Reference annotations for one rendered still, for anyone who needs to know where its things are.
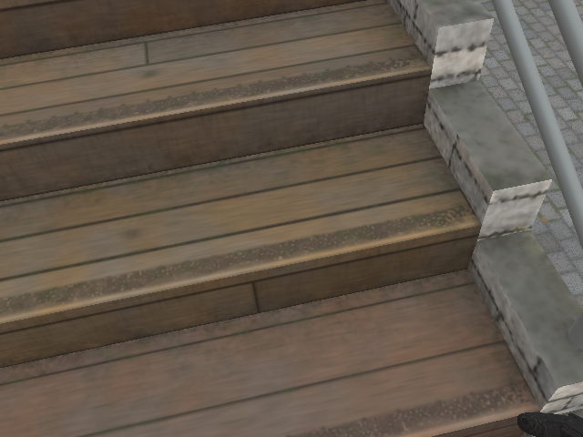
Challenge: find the robot right hand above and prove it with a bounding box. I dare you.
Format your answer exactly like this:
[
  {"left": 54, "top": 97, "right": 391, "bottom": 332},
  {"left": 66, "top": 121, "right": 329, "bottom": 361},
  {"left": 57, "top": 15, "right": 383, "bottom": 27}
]
[{"left": 517, "top": 412, "right": 583, "bottom": 437}]

